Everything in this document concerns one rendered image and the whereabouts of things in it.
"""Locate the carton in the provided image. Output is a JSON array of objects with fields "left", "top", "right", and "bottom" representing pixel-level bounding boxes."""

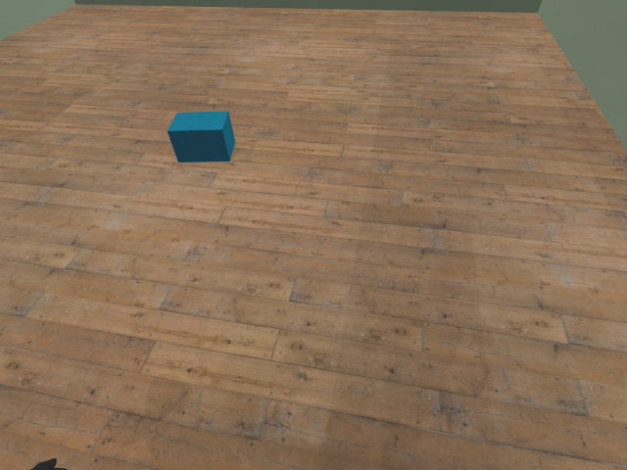
[{"left": 168, "top": 112, "right": 235, "bottom": 163}]

